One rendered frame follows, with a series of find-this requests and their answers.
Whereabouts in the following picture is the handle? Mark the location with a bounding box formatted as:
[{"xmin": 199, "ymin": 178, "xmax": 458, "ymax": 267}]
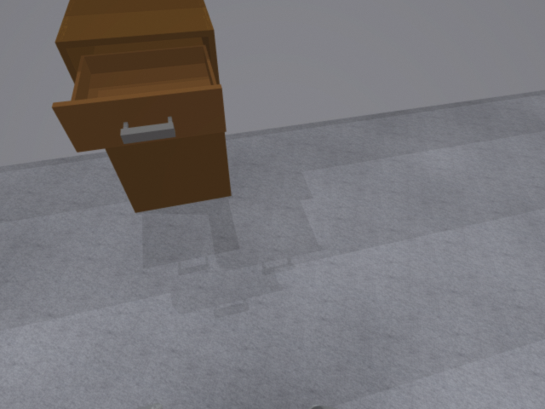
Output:
[{"xmin": 120, "ymin": 117, "xmax": 175, "ymax": 144}]

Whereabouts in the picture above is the cabinet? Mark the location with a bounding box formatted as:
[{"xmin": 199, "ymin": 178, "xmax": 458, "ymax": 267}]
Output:
[{"xmin": 55, "ymin": 0, "xmax": 232, "ymax": 213}]

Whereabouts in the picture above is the drawer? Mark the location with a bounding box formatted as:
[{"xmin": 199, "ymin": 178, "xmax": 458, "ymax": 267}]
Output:
[{"xmin": 52, "ymin": 45, "xmax": 227, "ymax": 153}]

